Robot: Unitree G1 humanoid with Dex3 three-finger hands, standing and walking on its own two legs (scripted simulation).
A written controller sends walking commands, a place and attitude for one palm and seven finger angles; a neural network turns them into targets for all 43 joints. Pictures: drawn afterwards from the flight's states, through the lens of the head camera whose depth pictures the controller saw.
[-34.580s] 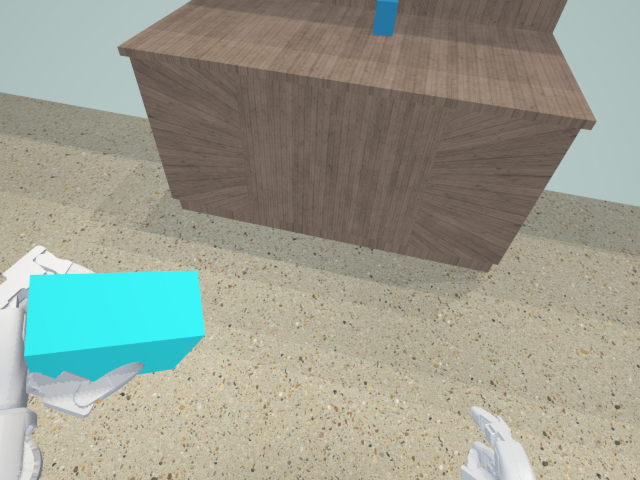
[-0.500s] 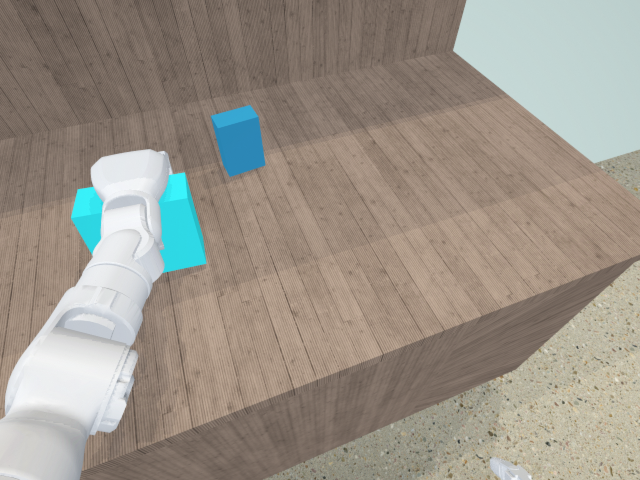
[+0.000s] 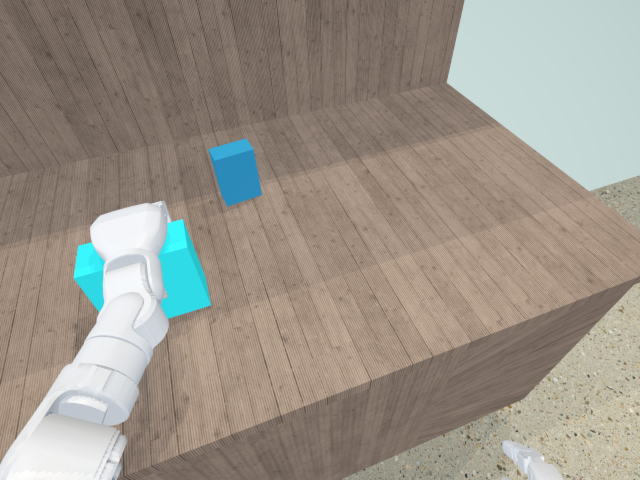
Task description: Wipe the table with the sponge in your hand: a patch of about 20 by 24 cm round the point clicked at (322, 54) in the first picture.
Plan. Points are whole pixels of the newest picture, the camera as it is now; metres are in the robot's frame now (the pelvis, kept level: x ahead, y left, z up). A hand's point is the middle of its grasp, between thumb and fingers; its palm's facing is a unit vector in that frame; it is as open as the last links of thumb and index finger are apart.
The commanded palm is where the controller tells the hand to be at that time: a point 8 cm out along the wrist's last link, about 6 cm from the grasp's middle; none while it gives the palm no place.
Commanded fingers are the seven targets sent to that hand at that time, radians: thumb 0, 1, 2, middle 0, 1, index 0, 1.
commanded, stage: wipe back along the middle lane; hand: left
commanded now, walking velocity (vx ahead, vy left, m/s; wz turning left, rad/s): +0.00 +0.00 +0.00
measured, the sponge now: (154, 287) +0.37 +0.28 +0.02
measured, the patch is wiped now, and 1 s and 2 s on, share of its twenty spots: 0.50 0.80 1.00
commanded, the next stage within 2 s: slide across to the third lane in 1.22 s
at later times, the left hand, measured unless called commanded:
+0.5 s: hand (149, 279) +0.35 +0.25 +0.07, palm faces +0.02 -0.01 -1.00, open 10.5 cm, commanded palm +0.30 +0.23 +0.10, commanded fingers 0.00 0.10 1.30 -1.20 -1.60 -1.20 -1.60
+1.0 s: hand (159, 313) +0.30 +0.22 +0.07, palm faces +0.07 -0.04 -1.00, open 10.6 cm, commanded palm +0.25 +0.20 +0.10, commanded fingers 0.00 0.10 1.30 -1.20 -1.60 -1.20 -1.60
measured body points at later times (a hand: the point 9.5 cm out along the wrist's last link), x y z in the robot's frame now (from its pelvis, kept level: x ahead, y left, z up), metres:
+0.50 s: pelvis -0.01 +0.01 +0.00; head -0.01 -0.02 +0.45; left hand +0.34 +0.25 +0.12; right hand +0.18 -0.22 -0.11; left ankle +0.00 +0.11 -0.73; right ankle -0.04 -0.11 -0.73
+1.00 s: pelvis -0.01 +0.00 +0.00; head -0.03 -0.03 +0.45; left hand +0.29 +0.22 +0.13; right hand +0.23 -0.21 -0.08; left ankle +0.00 +0.11 -0.73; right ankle -0.04 -0.11 -0.73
